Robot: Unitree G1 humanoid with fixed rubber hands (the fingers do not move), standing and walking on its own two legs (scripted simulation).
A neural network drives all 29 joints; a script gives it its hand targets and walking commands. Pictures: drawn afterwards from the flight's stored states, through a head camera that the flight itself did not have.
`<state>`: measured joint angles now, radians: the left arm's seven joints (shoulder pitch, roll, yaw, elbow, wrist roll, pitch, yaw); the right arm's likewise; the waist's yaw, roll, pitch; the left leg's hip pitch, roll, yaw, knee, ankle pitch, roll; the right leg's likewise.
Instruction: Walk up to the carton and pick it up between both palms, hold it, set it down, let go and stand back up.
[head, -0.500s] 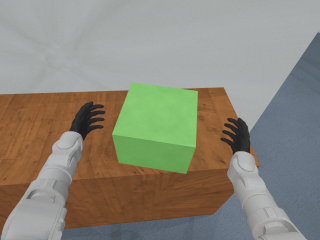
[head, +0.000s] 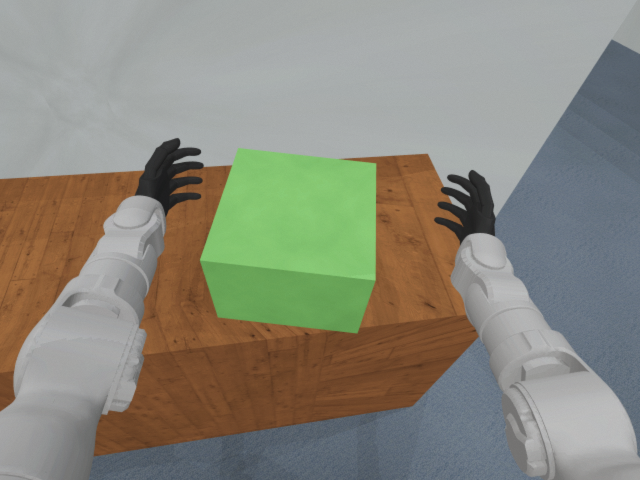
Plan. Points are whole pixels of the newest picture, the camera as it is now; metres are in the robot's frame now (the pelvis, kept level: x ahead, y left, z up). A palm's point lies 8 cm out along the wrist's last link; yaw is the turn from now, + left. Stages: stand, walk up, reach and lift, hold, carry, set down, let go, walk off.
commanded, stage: reach and lift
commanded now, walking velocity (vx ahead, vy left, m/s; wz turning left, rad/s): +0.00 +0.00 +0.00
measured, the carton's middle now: (297, 240) +0.49 +0.00 -0.05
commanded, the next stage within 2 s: none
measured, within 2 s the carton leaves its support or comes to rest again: neither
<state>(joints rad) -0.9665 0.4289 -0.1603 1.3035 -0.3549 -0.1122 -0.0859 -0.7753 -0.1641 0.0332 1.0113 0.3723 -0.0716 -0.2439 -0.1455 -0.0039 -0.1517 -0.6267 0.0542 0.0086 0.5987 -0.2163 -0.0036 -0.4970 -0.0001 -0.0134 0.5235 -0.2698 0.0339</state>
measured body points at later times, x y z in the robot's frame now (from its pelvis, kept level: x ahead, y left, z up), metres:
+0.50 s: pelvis +0.00 +0.00 -0.01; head +0.10 +0.05 +0.43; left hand +0.52 +0.18 +0.07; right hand +0.44 -0.23 +0.08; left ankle +0.03 +0.12 -0.73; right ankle -0.02 -0.14 -0.73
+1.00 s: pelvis -0.02 +0.00 -0.05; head +0.13 +0.04 +0.37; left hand +0.51 +0.16 -0.02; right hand +0.42 -0.21 -0.03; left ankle +0.03 +0.12 -0.73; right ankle -0.02 -0.14 -0.73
